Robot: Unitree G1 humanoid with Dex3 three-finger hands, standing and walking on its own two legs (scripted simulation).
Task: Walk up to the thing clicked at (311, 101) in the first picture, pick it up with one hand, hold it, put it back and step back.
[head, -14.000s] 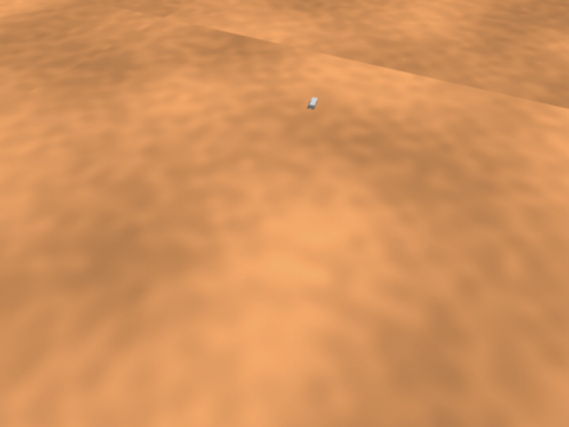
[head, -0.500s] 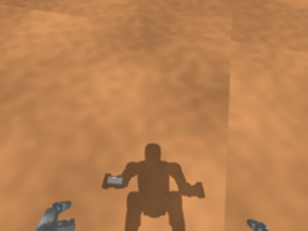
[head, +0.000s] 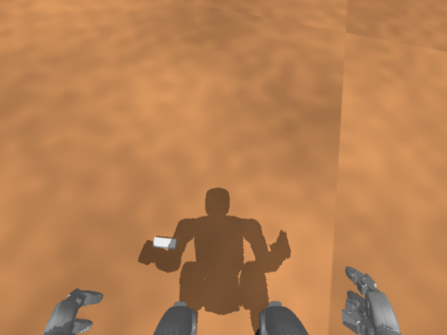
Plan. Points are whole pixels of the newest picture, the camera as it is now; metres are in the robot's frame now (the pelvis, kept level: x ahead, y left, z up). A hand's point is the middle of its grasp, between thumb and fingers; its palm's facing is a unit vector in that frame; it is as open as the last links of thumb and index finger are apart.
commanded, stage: rise first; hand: left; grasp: from above
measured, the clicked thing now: (165, 243) +0.45 +0.23 -0.69
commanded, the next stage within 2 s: none
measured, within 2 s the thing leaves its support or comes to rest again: neither
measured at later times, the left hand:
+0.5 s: hand (111, 296) +0.22 +0.28 -0.30, palm faces -0.43 -0.58 -0.70, open 12.7 cm
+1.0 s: hand (130, 262) +0.33 +0.30 -0.45, palm faces -0.50 -0.17 -0.85, open 12.2 cm
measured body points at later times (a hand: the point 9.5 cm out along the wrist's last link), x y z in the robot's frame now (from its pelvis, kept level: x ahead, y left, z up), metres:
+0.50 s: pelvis -0.04 +0.00 -0.16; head +0.13 +0.02 +0.26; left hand +0.24 +0.31 -0.25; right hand +0.15 -0.27 -0.26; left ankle +0.00 +0.12 -0.67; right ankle +0.01 -0.15 -0.67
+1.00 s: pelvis -0.09 +0.00 -0.32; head +0.12 +0.04 +0.08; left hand +0.35 +0.30 -0.40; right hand -0.03 -0.29 -0.43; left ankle +0.00 +0.12 -0.67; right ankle +0.01 -0.15 -0.67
